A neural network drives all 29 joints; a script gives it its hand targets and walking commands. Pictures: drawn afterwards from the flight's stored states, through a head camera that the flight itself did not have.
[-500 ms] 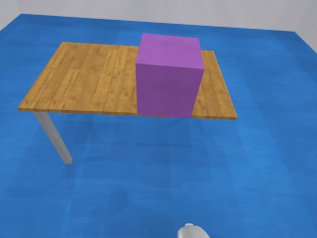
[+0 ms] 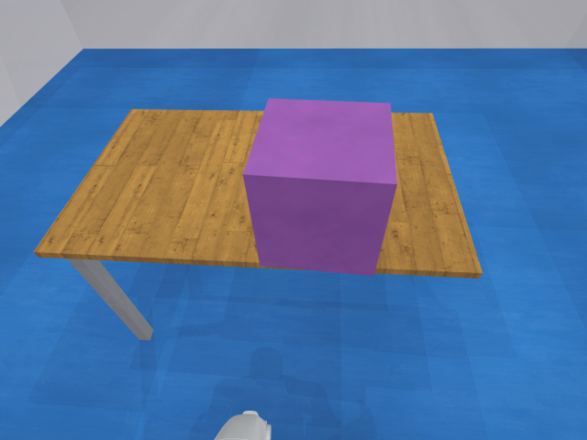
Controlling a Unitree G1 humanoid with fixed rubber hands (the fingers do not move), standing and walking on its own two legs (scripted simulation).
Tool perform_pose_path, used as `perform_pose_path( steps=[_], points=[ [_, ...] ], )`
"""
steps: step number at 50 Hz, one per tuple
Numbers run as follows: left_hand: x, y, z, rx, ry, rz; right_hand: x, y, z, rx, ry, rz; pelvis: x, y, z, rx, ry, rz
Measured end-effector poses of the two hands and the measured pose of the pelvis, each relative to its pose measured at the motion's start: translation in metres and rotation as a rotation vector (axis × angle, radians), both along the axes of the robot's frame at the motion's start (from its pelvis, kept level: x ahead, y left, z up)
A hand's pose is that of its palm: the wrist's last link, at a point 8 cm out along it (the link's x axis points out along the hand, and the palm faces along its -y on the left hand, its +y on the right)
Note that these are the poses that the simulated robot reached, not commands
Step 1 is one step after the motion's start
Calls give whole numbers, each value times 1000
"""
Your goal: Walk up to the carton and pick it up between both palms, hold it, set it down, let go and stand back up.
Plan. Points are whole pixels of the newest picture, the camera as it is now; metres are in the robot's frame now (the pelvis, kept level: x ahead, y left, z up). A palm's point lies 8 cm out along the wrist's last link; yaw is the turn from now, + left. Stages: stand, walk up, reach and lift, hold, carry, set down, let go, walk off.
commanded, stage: walk up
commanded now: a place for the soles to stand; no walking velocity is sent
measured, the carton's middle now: (321, 188) +0.61 +0.00 -0.05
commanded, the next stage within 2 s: none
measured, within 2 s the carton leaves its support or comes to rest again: neither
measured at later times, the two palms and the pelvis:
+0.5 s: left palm out of the picture +0.12 +0.27 -0.11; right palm out of the picture +0.15 -0.24 -0.11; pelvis +0.05 +0.01 -0.01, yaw -1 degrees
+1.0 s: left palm (139, 427) +0.16 +0.26 -0.11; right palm out of the picture +0.14 -0.25 -0.11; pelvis +0.07 +0.01 +0.00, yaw -2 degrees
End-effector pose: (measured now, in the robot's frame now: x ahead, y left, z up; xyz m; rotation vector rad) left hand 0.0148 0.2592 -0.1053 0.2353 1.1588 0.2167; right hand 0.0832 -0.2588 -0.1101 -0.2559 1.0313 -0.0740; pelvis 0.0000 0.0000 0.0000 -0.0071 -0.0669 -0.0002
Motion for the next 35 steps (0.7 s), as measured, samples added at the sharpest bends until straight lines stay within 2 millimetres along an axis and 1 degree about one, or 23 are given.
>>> perform_pose_path(
  steps=[3, 6, 8, 10, 14, 17, 19, 23, 27, 31, 35],
  points=[
    [4, 10, -13, -21, 32, 20, 34, 13, 5, -21, -37, 27, 15, 7, -5, -7, 8, 1],
    [16, 19, -33, -49, 53, 18, 59, 26, 3, -47, -72, 39, 28, 17, -16, 3, 8, 9],
    [28, 21, -41, -64, 60, 10, 70, 34, 4, -51, -82, 35, 33, 21, -19, 10, 8, 11],
    [41, 21, -44, -70, 66, -7, 78, 38, 6, -49, -94, 16, 37, 23, -19, 5, 9, 5],
    [67, 19, -41, -66, 37, -44, 87, 40, 10, -45, -115, -1, 40, 21, -17, 5, 19, -3],
    [84, 16, -36, -52, -9, -67, 88, 34, 7, -36, -118, -8, 40, 17, -18, 8, 22, -12],
    [90, 13, -28, -46, -37, -69, 86, 29, 3, -24, -103, -17, 40, 15, -16, -15, 13, -5],
    [101, 9, -13, -40, -71, -64, 77, 20, 0, 5, -80, -51, 47, 12, -10, 2, 21, -15],
    [118, 6, -2, -35, -97, -92, 65, 11, -2, 6, -53, -73, 53, 11, -5, 8, 24, -22],
    [135, 2, 3, -36, -122, -117, 53, 6, -4, 0, -17, -91, 58, 10, -3, 12, 26, -25],
    [148, -1, 4, -46, -137, -131, 44, 5, -3, -10, 20, -99, 61, 9, -1, 12, 30, -28]
  ],
)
